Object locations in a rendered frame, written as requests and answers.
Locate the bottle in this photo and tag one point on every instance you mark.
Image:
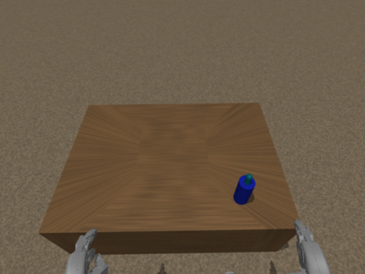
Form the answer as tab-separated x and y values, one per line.
244	189

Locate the right robot hand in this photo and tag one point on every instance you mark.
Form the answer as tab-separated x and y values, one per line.
311	256

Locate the left robot hand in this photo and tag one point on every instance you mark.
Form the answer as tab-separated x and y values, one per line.
79	261

